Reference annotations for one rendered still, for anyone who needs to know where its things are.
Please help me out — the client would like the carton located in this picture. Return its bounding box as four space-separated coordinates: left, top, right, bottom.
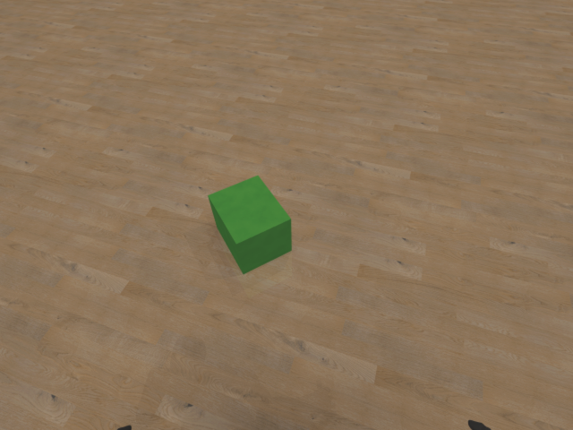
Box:
208 176 292 274

